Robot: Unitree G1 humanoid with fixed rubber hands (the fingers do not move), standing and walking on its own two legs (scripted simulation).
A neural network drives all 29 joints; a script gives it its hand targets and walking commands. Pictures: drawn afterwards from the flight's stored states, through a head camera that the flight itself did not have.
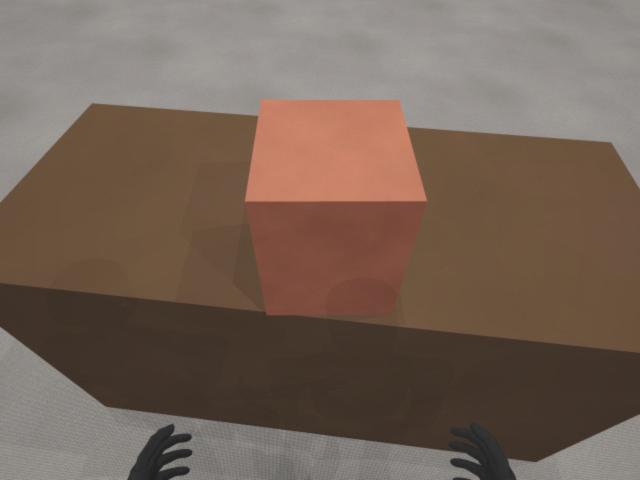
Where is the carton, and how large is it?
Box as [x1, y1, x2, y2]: [245, 100, 426, 314]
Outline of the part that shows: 261,100 245,197 245,204 266,313 391,314 426,202 399,100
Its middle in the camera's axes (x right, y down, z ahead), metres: +0.02 -0.05 +0.59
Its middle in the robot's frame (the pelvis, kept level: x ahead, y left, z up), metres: +0.48 +0.02 +0.05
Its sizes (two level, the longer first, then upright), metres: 0.210 0.200 0.250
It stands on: a pedestal, 0.71 m high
